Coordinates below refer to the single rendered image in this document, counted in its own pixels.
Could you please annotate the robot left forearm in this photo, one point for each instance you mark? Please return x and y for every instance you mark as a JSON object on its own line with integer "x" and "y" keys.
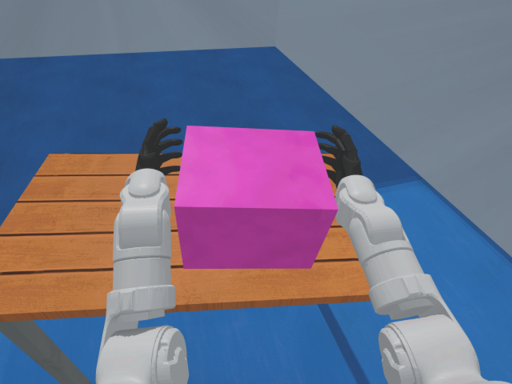
{"x": 142, "y": 287}

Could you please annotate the right robot hand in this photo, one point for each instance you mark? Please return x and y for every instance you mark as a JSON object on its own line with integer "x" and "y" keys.
{"x": 347, "y": 161}

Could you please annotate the robot right forearm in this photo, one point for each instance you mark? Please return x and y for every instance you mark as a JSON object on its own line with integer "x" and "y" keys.
{"x": 398, "y": 286}

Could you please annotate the table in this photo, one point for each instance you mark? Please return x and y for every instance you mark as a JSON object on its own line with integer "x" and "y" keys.
{"x": 56, "y": 259}

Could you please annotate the carton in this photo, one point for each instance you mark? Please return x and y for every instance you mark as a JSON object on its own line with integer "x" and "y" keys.
{"x": 252, "y": 199}

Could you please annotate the robot left upper arm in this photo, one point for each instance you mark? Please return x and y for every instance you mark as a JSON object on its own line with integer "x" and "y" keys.
{"x": 150, "y": 355}

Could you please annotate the robot right upper arm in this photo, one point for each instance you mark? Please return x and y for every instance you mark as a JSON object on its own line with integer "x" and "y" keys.
{"x": 428, "y": 350}

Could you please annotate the left robot hand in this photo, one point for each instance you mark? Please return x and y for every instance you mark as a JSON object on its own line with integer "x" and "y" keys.
{"x": 149, "y": 156}

